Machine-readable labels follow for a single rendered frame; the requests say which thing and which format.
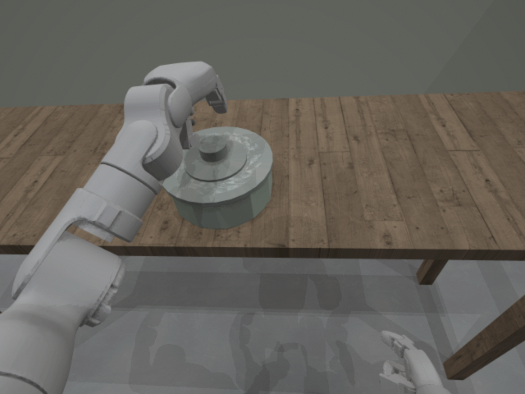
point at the lid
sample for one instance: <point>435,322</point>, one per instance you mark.
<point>242,171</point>

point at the robot left upper arm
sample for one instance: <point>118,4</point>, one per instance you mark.
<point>74,286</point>

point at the robot left hand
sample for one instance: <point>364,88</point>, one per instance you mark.
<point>202,82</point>

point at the left robot forearm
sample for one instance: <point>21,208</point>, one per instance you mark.
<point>146,151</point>

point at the pot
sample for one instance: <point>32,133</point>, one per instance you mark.
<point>228,215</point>

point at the table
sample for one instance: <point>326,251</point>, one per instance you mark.
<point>412,176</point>

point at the robot right hand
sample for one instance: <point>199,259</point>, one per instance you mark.
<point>418,370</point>

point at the knob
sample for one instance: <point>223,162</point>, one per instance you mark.
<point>212,149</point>

